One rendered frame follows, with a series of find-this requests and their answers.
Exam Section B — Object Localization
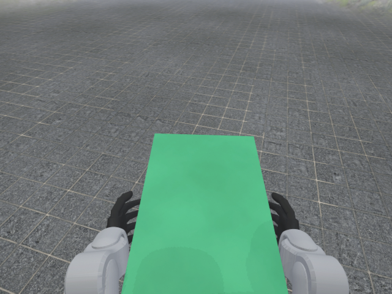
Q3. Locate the left robot hand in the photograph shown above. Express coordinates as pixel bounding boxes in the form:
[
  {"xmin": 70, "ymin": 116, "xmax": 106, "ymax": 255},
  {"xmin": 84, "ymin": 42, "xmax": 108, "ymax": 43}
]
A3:
[{"xmin": 106, "ymin": 191, "xmax": 141, "ymax": 244}]

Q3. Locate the carton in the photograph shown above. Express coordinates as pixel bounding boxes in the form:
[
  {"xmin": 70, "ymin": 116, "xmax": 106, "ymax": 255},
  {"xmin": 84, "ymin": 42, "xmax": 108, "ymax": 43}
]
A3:
[{"xmin": 121, "ymin": 134, "xmax": 288, "ymax": 294}]

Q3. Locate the robot left forearm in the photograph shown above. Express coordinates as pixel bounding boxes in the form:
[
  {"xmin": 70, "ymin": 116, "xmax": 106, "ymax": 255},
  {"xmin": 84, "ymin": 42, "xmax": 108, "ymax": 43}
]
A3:
[{"xmin": 64, "ymin": 227, "xmax": 129, "ymax": 294}]

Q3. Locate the right robot hand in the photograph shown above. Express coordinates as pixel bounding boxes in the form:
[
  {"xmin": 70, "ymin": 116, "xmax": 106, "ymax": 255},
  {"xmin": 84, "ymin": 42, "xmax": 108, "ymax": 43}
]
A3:
[{"xmin": 268, "ymin": 192, "xmax": 300, "ymax": 245}]

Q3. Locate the robot right forearm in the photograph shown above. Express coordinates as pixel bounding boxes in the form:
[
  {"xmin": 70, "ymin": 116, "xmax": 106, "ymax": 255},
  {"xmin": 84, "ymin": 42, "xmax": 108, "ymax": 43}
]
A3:
[{"xmin": 278, "ymin": 229, "xmax": 349, "ymax": 294}]

